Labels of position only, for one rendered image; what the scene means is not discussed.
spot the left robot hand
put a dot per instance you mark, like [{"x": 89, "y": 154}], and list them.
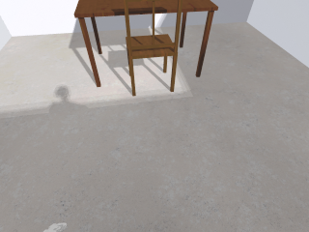
[{"x": 59, "y": 227}]

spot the table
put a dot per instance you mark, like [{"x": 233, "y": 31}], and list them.
[{"x": 98, "y": 8}]

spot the chair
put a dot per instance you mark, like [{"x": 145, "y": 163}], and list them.
[{"x": 151, "y": 46}]

